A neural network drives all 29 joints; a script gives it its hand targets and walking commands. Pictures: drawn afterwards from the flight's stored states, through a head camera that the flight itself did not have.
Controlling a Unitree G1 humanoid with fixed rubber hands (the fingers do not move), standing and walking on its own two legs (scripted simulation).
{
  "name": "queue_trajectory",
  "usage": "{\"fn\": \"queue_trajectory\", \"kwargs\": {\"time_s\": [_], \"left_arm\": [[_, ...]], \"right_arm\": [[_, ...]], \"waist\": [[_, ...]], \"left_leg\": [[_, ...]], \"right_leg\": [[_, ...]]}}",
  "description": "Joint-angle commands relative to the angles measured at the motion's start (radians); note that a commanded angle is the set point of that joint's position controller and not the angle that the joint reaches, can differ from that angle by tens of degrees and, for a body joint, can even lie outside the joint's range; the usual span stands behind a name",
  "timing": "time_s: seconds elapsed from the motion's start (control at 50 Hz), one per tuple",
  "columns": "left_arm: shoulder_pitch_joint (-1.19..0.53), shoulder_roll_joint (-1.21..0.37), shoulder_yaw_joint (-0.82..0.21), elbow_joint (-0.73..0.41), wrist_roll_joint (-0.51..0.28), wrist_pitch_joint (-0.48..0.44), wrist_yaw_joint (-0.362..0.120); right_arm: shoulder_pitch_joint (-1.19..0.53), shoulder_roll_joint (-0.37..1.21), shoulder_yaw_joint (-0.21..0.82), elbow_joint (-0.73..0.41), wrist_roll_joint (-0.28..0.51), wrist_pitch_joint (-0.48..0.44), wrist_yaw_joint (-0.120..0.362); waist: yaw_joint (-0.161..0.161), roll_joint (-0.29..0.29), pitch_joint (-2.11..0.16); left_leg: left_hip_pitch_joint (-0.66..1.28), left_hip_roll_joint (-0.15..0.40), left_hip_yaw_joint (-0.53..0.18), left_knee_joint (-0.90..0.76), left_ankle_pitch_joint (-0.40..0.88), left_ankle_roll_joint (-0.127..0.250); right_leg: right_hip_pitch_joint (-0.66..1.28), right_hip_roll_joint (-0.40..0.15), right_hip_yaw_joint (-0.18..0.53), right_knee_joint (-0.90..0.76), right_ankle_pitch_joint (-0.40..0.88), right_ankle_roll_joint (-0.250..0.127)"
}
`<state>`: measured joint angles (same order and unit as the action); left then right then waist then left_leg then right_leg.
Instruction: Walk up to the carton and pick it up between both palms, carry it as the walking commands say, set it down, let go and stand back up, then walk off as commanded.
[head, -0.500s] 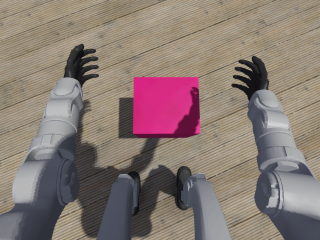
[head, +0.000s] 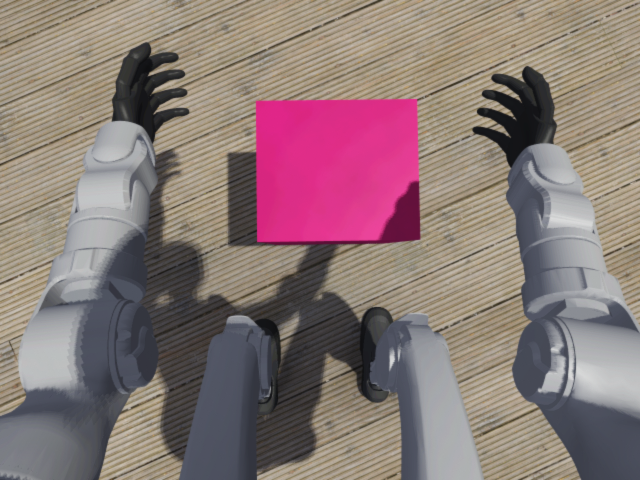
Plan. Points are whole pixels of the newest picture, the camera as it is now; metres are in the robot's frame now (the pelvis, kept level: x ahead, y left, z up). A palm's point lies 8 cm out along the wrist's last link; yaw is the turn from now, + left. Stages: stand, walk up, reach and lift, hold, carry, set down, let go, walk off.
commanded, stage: reach and lift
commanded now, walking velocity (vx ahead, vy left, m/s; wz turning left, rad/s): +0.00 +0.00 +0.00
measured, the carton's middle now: (333, 186) +0.48 -0.02 -0.42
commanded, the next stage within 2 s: none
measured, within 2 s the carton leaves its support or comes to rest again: neither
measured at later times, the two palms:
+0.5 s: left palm (190, 164) +0.49 +0.20 -0.27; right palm (466, 178) +0.47 -0.22 -0.27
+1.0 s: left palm (209, 179) +0.49 +0.20 -0.37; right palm (453, 185) +0.48 -0.23 -0.36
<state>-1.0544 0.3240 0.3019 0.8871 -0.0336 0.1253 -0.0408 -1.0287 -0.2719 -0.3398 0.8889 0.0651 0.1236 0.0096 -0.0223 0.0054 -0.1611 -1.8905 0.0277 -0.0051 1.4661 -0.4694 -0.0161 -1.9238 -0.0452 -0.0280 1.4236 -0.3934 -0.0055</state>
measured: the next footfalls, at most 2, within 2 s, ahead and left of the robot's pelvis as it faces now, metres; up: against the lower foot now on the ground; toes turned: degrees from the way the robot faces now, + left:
none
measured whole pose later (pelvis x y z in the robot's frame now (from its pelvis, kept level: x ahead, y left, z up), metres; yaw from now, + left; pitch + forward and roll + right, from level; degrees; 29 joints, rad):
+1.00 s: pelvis -0.05 +0.01 -0.18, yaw +0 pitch +31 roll -1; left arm -1.38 0.46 -0.01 0.99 -0.30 0.07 0.11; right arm -1.40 -0.48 -0.07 1.11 0.36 0.04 -0.09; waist -0.02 -0.01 0.52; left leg -2.12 0.01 -0.02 2.20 -0.61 0.00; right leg -2.16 -0.05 0.01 2.13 -0.51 0.01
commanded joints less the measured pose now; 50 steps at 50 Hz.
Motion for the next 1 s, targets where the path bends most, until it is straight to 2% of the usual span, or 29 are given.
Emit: {"fn": "queue_trajectory", "kwargs": {"time_s": [0.0,0.02,0.06,0.1,0.12,0.16,0.22,0.26,0.28,0.3,0.34,0.38,0.46,0.48,0.5,0.58,0.6,0.68,0.7,0.72,0.74,0.76,0.78,0.8,0.82,0.84,0.86,0.92,0.98], "left_arm": [[-0.186,0.158,0.007,-0.079,0.002,-0.021,0.025],[-0.229,0.172,0.015,-0.211,-0.012,-0.043,0.027],[-0.239,0.178,-0.015,-0.063,-0.017,-0.022,0.036],[-0.321,0.206,-0.016,-0.279,-0.037,-0.035,0.041],[-0.313,0.167,-0.051,-0.083,-0.04,-0.012,0.057],[-0.298,0.194,-0.028,-0.151,-0.055,-0.024,0.057],[-0.386,0.173,-0.058,-0.16,-0.071,-0.033,0.065],[-0.38,0.156,-0.095,-0.077,-0.085,-0.035,0.069],[-0.453,0.227,-0.075,-0.241,-0.112,-0.041,0.078],[-0.367,0.175,-0.104,0.01,-0.103,-0.025,0.078],[-0.481,0.195,-0.101,-0.05,-0.104,-0.034,0.092],[-0.446,0.174,-0.111,0.03,-0.089,-0.038,0.099],[-0.471,0.222,-0.089,0.015,-0.073,-0.074,0.115],[-0.488,0.185,-0.131,-0.002,-0.106,-0.075,0.116],[-0.439,0.161,-0.163,0.109,-0.121,-0.068,0.111],[-0.485,0.187,-0.167,0.078,-0.142,-0.074,0.136],[-0.542,0.161,-0.184,0.02,-0.158,-0.081,0.131],[-0.522,0.152,-0.206,0.054,-0.179,-0.1,0.131],[-0.543,0.187,-0.223,0.05,-0.207,-0.106,0.131],[-0.534,0.201,-0.199,0.108,-0.157,-0.108,0.146],[-0.586,0.225,-0.225,-0.06,-0.185,-0.117,0.147],[-0.544,0.233,-0.223,0.082,-0.183,-0.114,0.159],[-0.585,0.226,-0.238,-0.014,-0.211,-0.116,0.156],[-0.592,0.226,-0.229,-0.054,-0.194,-0.119,0.161],[-0.614,0.198,-0.249,-0.04,-0.234,-0.111,0.158],[-0.591,0.254,-0.225,-0.057,-0.204,-0.112,0.167],[-0.624,0.237,-0.243,-0.105,-0.224,-0.112,0.163],[-0.559,0.09,-0.338,-0.003,-0.276,-0.081,0.149],[-0.573,0.206,-0.286,-0.037,-0.266,-0.095,0.152]], "right_arm": [[-0.165,-0.214,-0.044,-0.065,-0.054,-0.036,-0.023],[-0.196,-0.173,0.002,-0.216,-0.003,-0.043,-0.024],[-0.2,-0.158,0.014,-0.068,0.031,-0.021,-0.032],[-0.291,-0.224,0.031,-0.294,0.068,-0.036,-0.042],[-0.231,-0.201,0.034,-0.101,0.05,-0.023,-0.045],[-0.268,-0.205,0.065,-0.186,0.052,-0.038,-0.052],[-0.325,-0.193,0.074,-0.143,0.115,-0.038,-0.049],[-0.363,-0.206,0.103,-0.1,0.108,-0.042,-0.059],[-0.465,-0.255,0.095,-0.246,0.114,-0.052,-0.064],[-0.353,-0.215,0.116,0.002,0.111,-0.03,-0.067],[-0.369,-0.257,0.074,0.004,0.077,-0.05,-0.071],[-0.411,-0.246,0.07,0.006,0.102,-0.061,-0.074],[-0.407,-0.217,0.124,0.044,0.124,-0.077,-0.081],[-0.415,-0.222,0.139,0.065,0.154,-0.089,-0.084],[-0.424,-0.212,0.154,0.122,0.15,-0.086,-0.079],[-0.433,-0.293,0.105,0.102,0.131,-0.108,-0.107],[-0.512,-0.313,0.077,0.024,0.124,-0.109,-0.109],[-0.499,-0.248,0.173,0.047,0.189,-0.125,-0.095],[-0.547,-0.208,0.215,0.023,0.212,-0.127,-0.093],[-0.512,-0.252,0.182,0.112,0.214,-0.129,-0.1],[-0.538,-0.315,0.133,0.032,0.195,-0.14,-0.101],[-0.478,-0.276,0.192,0.16,0.218,-0.132,-0.108],[-0.526,-0.281,0.206,0.074,0.218,-0.147,-0.117],[-0.562,-0.293,0.172,-0.02,0.259,-0.149,-0.113],[-0.581,-0.307,0.196,0.001,0.233,-0.151,-0.119],[-0.548,-0.278,0.211,0.061,0.289,-0.126,-0.111],[-0.574,-0.257,0.242,0.051,0.296,-0.125,-0.103],[-0.487,-0.232,0.231,0.174,0.284,-0.116,-0.096],[-0.553,-0.292,0.243,0.066,0.283,-0.125,-0.102]], "waist": [[-0.029,-0.034,-0.938],[-0.018,-0.007,-1.079],[0.002,0.022,-0.956],[0.022,0.07,-1.169],[-0.012,0.086,-1.025],[0.0,-0.045,-0.985],[0.012,0.064,-0.945],[0.01,0.045,-0.897],[0.015,-0.013,-1.055],[-0.006,-0.025,-0.874],[-0.067,-0.023,-0.796],[-0.022,0.08,-0.796],[0.038,0.045,-0.839],[-0.016,0.009,-0.831],[0.02,0.037,-0.782],[-0.061,-0.013,-0.819],[-0.057,0.089,-0.794],[0.004,0.04,-0.764],[0.004,-0.067,-0.869],[0.034,0.036,-0.699],[-0.041,0.038,-0.939],[0.005,0.024,-0.843],[-0.027,-0.042,-0.86],[0.009,0.066,-0.971],[-0.038,-0.02,-1.02],[0.044,0.088,-1.0],[0.035,0.052,-1.05],[-0.084,0.056,-0.971],[-0.015,0.037,-0.918]], "left_leg": [[0.358,-0.099,0.031,-0.024,0.422,-0.022],[0.44,-0.096,0.025,-0.004,0.428,-0.017],[0.319,-0.088,0.044,0.05,0.286,-0.015],[0.524,-0.087,0.05,0.112,0.404,-0.02],[0.495,-0.082,0.03,0.11,0.325,-0.022],[0.341,-0.094,0.036,0.144,0.262,-0.013],[0.362,-0.075,0.047,0.173,0.248,-0.019],[0.277,-0.081,0.051,0.207,0.232,-0.014],[0.366,-0.092,0.049,0.213,0.217,-0.008],[0.266,-0.077,0.035,0.213,0.142,0.003],[0.194,-0.075,0.025,0.225,0.081,-0.005],[0.211,-0.071,0.039,0.281,0.126,-0.015],[0.263,-0.073,0.045,0.344,0.165,-0.007],[0.222,-0.072,0.042,0.369,0.176,-0.01],[0.207,-0.071,0.031,0.351,0.172,-0.011],[0.212,-0.062,0.0,0.427,0.181,-0.009],[0.255,-0.061,0.005,0.441,0.205,-0.016],[0.18,-0.058,0.017,0.476,0.219,-0.004],[0.212,-0.057,0.002,0.487,0.225,0.012],[0.131,-0.055,0.012,0.484,0.183,-0.007],[0.315,-0.051,-0.014,0.502,0.288,-0.016],[0.27,-0.051,0.001,0.496,0.205,-0.017],[0.223,-0.06,-0.007,0.506,0.216,-0.01],[0.351,-0.051,-0.007,0.516,0.275,-0.01],[0.368,-0.056,-0.016,0.521,0.264,-0.004],[0.43,-0.041,0.003,0.535,0.27,-0.006],[0.455,-0.05,0.002,0.535,0.307,-0.009],[0.397,-0.045,-0.029,0.511,0.287,-0.01],[0.364,-0.054,0.004,0.551,0.268,-0.011]], "right_leg": [[0.629,0.105,-0.024,0.061,0.438,0.048],[0.714,0.104,-0.011,0.056,0.475,0.04],[0.577,0.097,-0.003,0.112,0.319,0.049],[0.58,0.1,0.001,0.141,0.374,0.041],[0.467,0.094,-0.023,0.155,0.275,0.036],[0.538,0.093,-0.009,0.183,0.269,0.039],[0.429,0.085,0.0,0.204,0.219,0.029],[0.427,0.079,0.004,0.247,0.22,0.028],[0.524,0.08,-0.008,0.264,0.212,0.03],[0.413,0.072,-0.021,0.282,0.121,0.04],[0.37,0.071,-0.035,0.298,0.108,0.028],[0.34,0.066,-0.013,0.332,0.131,0.025],[0.365,0.068,0.006,0.385,0.143,0.034],[0.373,0.063,0.008,0.395,0.176,0.032],[0.341,0.063,-0.007,0.428,0.164,0.041],[0.332,0.057,-0.014,0.474,0.185,0.035],[0.252,0.051,0.002,0.487,0.177,0.015],[0.294,0.05,0.034,0.51,0.198,0.025],[0.392,0.049,0.029,0.538,0.226,0.044],[0.258,0.053,0.022,0.56,0.178,0.031],[0.341,0.045,0.009,0.587,0.28,0.037],[0.298,0.04,0.003,0.578,0.177,0.04],[0.378,0.037,0.013,0.571,0.231,0.036],[0.361,0.042,0.013,0.593,0.258,0.032],[0.389,0.044,-0.008,0.573,0.238,0.031],[0.365,0.041,0.022,0.582,0.208,0.028],[0.397,0.045,0.012,0.586,0.243,0.027],[0.394,0.048,-0.022,0.613,0.297,0.017],[0.385,0.053,0.007,0.59,0.224,0.019]]}}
